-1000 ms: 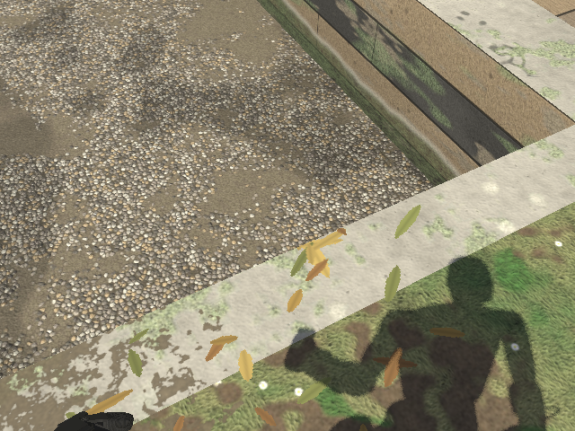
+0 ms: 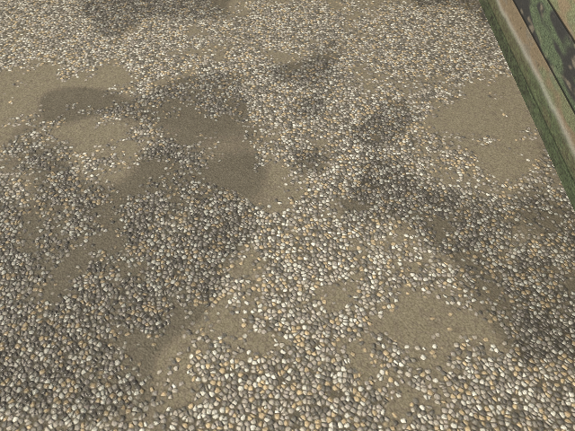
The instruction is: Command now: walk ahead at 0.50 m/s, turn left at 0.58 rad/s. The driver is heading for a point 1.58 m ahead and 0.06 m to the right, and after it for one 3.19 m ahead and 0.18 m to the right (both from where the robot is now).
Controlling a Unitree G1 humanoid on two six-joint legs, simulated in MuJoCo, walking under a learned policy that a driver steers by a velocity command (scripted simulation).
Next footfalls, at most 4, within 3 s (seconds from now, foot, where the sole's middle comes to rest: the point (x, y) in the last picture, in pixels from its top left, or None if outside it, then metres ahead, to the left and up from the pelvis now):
0.10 right None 0.19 -0.11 -0.77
0.52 left None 0.20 0.09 -0.77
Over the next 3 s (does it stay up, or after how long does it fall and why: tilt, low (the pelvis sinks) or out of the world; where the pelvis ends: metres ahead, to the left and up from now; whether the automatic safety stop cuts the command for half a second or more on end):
stays up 0.17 0.01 -0.01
